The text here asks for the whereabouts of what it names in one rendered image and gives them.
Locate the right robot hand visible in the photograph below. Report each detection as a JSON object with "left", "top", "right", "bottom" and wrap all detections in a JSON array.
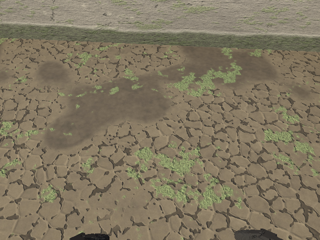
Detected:
[{"left": 234, "top": 228, "right": 283, "bottom": 240}]

